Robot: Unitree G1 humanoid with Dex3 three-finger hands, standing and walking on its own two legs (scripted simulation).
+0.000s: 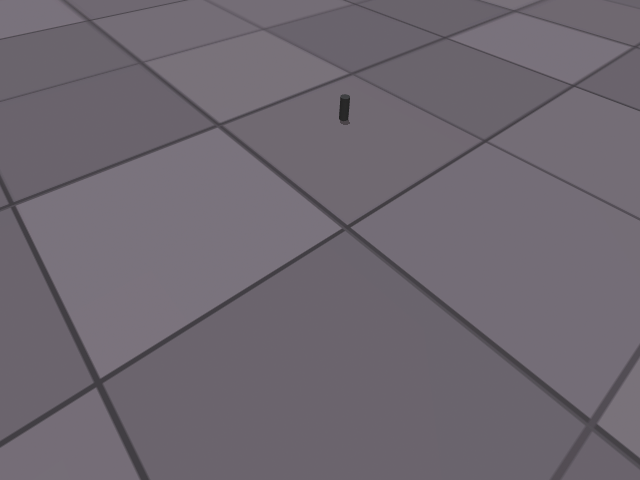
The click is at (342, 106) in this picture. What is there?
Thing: squat round
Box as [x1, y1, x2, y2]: [339, 94, 349, 120]
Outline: 343,94 340,96 339,119 346,120 348,115 349,96
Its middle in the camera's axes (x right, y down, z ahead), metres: +0.17 -0.79 +2.34
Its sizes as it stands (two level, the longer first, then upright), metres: 0.057 0.057 0.143
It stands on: the floor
